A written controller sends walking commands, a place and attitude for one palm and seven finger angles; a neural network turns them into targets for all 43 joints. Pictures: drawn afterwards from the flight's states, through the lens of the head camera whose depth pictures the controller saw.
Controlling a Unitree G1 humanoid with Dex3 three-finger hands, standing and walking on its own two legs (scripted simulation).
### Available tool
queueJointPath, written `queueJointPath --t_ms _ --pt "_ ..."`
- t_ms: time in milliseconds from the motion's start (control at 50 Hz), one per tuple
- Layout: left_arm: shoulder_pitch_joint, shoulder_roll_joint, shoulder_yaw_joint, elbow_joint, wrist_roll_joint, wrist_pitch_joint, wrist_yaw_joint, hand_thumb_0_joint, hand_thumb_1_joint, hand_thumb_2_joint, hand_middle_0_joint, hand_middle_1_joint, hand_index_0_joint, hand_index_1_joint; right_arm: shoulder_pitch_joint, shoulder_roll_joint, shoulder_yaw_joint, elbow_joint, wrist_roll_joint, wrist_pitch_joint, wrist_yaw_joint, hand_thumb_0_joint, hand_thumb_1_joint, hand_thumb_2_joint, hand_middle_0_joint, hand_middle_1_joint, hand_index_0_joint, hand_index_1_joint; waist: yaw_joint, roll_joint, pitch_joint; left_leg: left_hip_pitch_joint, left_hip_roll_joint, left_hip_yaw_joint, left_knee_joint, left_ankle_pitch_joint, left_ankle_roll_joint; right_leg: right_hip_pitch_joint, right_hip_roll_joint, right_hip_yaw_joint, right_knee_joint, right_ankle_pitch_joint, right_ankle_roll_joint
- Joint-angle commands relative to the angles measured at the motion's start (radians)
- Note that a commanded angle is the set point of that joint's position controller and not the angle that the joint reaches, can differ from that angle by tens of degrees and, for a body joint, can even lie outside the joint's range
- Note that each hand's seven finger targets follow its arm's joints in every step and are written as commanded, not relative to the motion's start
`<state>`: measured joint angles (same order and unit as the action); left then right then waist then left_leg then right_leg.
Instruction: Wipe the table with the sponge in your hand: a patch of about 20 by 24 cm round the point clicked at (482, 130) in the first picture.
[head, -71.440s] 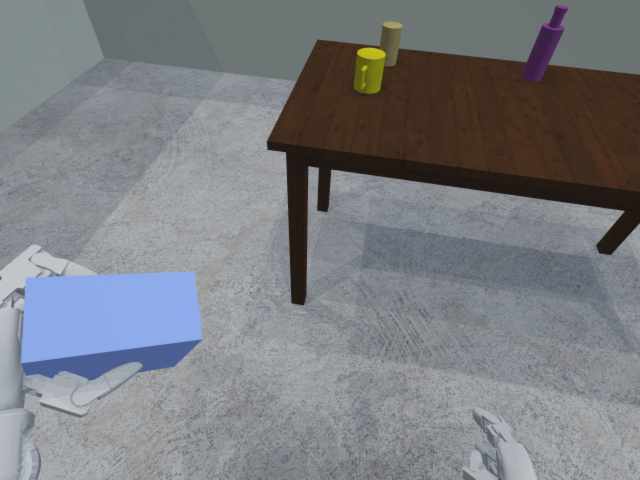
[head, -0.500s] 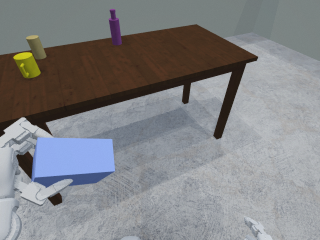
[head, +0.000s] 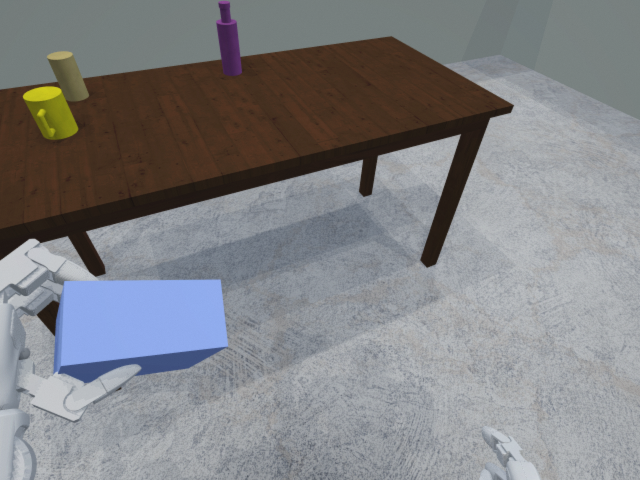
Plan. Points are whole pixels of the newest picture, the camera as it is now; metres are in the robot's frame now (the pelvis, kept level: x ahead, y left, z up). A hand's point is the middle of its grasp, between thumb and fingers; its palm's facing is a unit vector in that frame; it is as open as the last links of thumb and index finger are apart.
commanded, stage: stop stepping back and stand still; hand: left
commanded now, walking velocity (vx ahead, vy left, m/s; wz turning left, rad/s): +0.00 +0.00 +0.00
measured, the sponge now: (161, 330) +0.23 +0.18 +0.13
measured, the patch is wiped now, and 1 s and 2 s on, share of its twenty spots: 1.00 1.00 1.00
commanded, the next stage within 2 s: stand and wait in 0.64 s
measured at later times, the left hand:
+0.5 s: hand (56, 297) +0.24 +0.27 +0.17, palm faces +0.41 -0.84 -0.34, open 10.4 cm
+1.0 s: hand (67, 286) +0.25 +0.27 +0.17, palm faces +0.40 -0.85 -0.35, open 10.4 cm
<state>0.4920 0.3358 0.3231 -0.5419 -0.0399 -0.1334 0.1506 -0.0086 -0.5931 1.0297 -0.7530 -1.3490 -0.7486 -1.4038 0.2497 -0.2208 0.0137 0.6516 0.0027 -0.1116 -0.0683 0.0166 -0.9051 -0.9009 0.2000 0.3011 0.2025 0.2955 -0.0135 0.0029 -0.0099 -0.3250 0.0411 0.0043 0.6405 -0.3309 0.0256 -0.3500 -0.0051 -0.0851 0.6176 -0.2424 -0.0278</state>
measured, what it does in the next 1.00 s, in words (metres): stands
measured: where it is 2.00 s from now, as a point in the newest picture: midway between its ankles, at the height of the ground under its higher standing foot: outside the picture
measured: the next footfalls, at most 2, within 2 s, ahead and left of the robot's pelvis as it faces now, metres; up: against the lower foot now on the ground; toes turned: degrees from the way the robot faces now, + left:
none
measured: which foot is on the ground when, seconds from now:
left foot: down 0.00-1.00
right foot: down 0.00-1.00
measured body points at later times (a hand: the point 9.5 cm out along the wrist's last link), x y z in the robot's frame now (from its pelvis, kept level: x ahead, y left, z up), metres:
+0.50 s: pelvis +0.03 +0.03 +0.02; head +0.02 +0.04 +0.47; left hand +0.21 +0.32 +0.19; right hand +0.21 -0.20 -0.05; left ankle +0.05 +0.13 -0.72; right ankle +0.06 -0.11 -0.72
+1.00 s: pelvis +0.04 +0.03 +0.02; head +0.04 +0.04 +0.47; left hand +0.23 +0.31 +0.19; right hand +0.22 -0.20 -0.06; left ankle +0.05 +0.13 -0.72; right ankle +0.06 -0.11 -0.72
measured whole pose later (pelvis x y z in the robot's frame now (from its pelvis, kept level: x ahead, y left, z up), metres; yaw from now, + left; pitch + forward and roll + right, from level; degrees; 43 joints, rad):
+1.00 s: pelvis +0.04 +0.03 +0.02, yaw -1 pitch +0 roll -1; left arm 0.48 0.34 0.31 -0.48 -0.04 -0.12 0.17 -0.01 -0.59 1.03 -0.75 -1.35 -0.75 -1.41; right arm 0.18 -0.20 0.03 0.61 0.00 -0.09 -0.07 0.02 -0.90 -0.90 0.20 0.30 0.20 0.30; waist 0.00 0.00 0.00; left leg -0.24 0.00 0.03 0.50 -0.26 0.03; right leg -0.25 -0.01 -0.02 0.44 -0.19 0.02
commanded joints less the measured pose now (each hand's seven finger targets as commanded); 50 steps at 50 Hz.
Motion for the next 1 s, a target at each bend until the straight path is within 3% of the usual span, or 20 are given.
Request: queueJointPath --t_ms 0,40,60,80,120,160,240,260,320,380,540,780,840,920,980 --pt "-0.117 0.192 0.125 -0.188 -0.003 -0.058 0.044 0.000 0.100 1.300 -1.200 -1.600 -1.200 -1.600 -0.153 -0.109 -0.042 -0.188 0.020 -0.073 -0.022 0.000 -0.900 -0.900 0.200 0.300 0.200 0.300 0.007 0.192 -0.072 -0.062 0.172 -0.268 -0.390 -0.294 0.073 0.072 0.006 0.058 0.015 -0.143 0.047" --pt "-0.098 0.174 0.117 -0.150 0.001 -0.045 0.040 0.000 0.100 1.300 -1.200 -1.600 -1.200 -1.600 -0.166 -0.107 -0.040 -0.193 0.021 -0.079 -0.018 0.000 -0.900 -0.900 0.200 0.300 0.200 0.300 0.006 0.130 -0.027 -0.119 0.116 -0.192 -0.339 -0.273 0.052 0.127 -0.003 0.069 -0.092 -0.080 0.046" --pt "-0.096 0.161 0.105 -0.125 0.004 -0.046 0.038 0.000 0.100 1.300 -1.200 -1.600 -1.200 -1.600 -0.166 -0.103 -0.038 -0.183 0.017 -0.081 -0.015 0.000 -0.900 -0.900 0.200 0.300 0.200 0.300 0.006 0.064 -0.010 -0.112 0.087 -0.145 -0.278 -0.205 0.038 0.124 -0.018 0.097 -0.164 -0.065 0.038" --pt "-0.081 0.164 0.105 -0.108 0.001 -0.048 0.035 0.000 0.100 1.300 -1.200 -1.600 -1.200 -1.600 -0.162 -0.101 -0.040 -0.182 0.012 -0.082 -0.009 0.000 -0.900 -0.900 0.200 0.300 0.200 0.300 0.003 -0.018 -0.012 -0.091 0.049 -0.103 -0.205 -0.136 0.024 0.104 -0.052 0.156 -0.234 -0.084 0.021" --pt "-0.107 0.176 0.102 -0.131 -0.002 -0.053 0.030 0.000 0.100 1.300 -1.200 -1.600 -1.200 -1.600 -0.151 -0.101 -0.048 -0.169 0.004 -0.076 -0.001 0.000 -0.900 -0.900 0.200 0.300 0.200 0.300 -0.008 -0.104 -0.033 -0.009 0.007 -0.056 -0.075 -0.050 0.004 0.028 -0.140 0.286 -0.343 -0.195 -0.021" --pt "-0.145 0.183 0.096 -0.172 -0.001 -0.053 0.033 0.000 0.100 1.300 -1.200 -1.600 -1.200 -1.600 -0.157 -0.096 -0.044 -0.163 0.003 -0.070 -0.001 0.000 -0.900 -0.900 0.200 0.300 0.200 0.300 -0.012 -0.064 -0.054 0.048 0.008 -0.042 -0.076 0.012 0.000 0.021 -0.175 0.293 -0.347 -0.162 -0.041" --pt "-0.126 0.190 0.110 -0.195 0.000 -0.058 0.039 0.000 0.100 1.300 -1.200 -1.600 -1.200 -1.600 -0.177 -0.110 -0.045 -0.184 -0.001 -0.065 -0.010 0.000 -0.900 -0.900 0.200 0.300 0.200 0.300 0.002 0.082 -0.068 0.067 0.051 -0.103 -0.232 0.059 0.012 0.076 -0.081 0.178 -0.245 -0.037 -0.003" --pt "-0.118 0.181 0.104 -0.190 0.002 -0.061 0.041 0.000 0.100 1.300 -1.200 -1.600 -1.200 -1.600 -0.178 -0.102 -0.039 -0.184 0.000 -0.062 -0.012 0.000 -0.900 -0.900 0.200 0.300 0.200 0.300 0.008 0.093 -0.075 0.056 0.065 -0.114 -0.260 0.063 0.016 0.104 -0.059 0.152 -0.224 0.003 0.010" --pt "-0.103 0.172 0.105 -0.159 -0.001 -0.060 0.042 0.000 0.100 1.300 -1.200 -1.600 -1.200 -1.600 -0.179 -0.104 -0.042 -0.193 0.004 -0.056 -0.011 0.000 -0.900 -0.900 0.200 0.300 0.200 0.300 0.013 0.061 -0.093 0.044 0.068 -0.111 -0.268 0.118 0.012 0.162 -0.041 0.124 -0.205 0.107 0.023" --pt "-0.097 0.155 0.089 -0.149 -0.004 -0.059 0.037 0.000 0.100 1.300 -1.200 -1.600 -1.200 -1.600 -0.180 -0.105 -0.043 -0.199 0.006 -0.051 -0.010 0.000 -0.900 -0.900 0.200 0.300 0.200 0.300 0.011 0.067 -0.100 0.059 0.063 -0.094 -0.261 0.157 0.005 0.173 -0.044 0.124 -0.210 0.147 0.024" --pt "-0.110 0.170 0.093 -0.185 -0.003 -0.062 0.037 0.000 0.100 1.300 -1.200 -1.600 -1.200 -1.600 -0.189 -0.112 -0.042 -0.210 0.002 -0.045 -0.008 0.000 -0.900 -0.900 0.200 0.300 0.200 0.300 0.014 0.097 -0.111 0.066 0.063 -0.097 -0.278 0.181 -0.003 0.186 -0.040 0.115 -0.201 0.168 0.023" --pt "-0.099 0.159 0.091 -0.153 -0.007 -0.059 0.037 0.000 0.100 1.300 -1.200 -1.600 -1.200 -1.600 -0.188 -0.105 -0.040 -0.204 0.003 -0.030 -0.009 0.000 -0.900 -0.900 0.200 0.300 0.200 0.300 0.015 0.053 -0.113 0.061 0.056 -0.081 -0.264 0.170 -0.007 0.190 -0.048 0.125 -0.224 0.173 0.022" --pt "-0.098 0.165 0.091 -0.173 -0.006 -0.058 0.039 0.000 0.100 1.300 -1.200 -1.600 -1.200 -1.600 -0.192 -0.112 -0.042 -0.209 0.002 -0.031 -0.010 0.000 -0.900 -0.900 0.200 0.300 0.200 0.300 0.014 0.092 -0.118 0.074 0.055 -0.084 -0.266 0.185 -0.009 0.184 -0.049 0.122 -0.215 0.179 0.019" --pt "-0.084 0.163 0.094 -0.173 -0.007 -0.058 0.041 0.000 0.100 1.300 -1.200 -1.600 -1.200 -1.600 -0.187 -0.104 -0.042 -0.202 0.002 -0.029 -0.011 0.000 -0.900 -0.900 0.200 0.300 0.200 0.300 0.016 0.058 -0.137 0.084 0.055 -0.073 -0.253 0.208 -0.007 0.196 -0.049 0.124 -0.214 0.203 0.022" --pt "-0.081 0.158 0.090 -0.154 -0.009 -0.056 0.039 0.000 0.100 1.300 -1.200 -1.600 -1.200 -1.600 -0.192 -0.108 -0.041 -0.203 0.004 -0.025 -0.011 0.000 -0.900 -0.900 0.200 0.300 0.200 0.300 0.016 0.061 -0.114 0.071 0.056 -0.078 -0.260 0.208 -0.011 0.184 -0.048 0.122 -0.216 0.185 0.023"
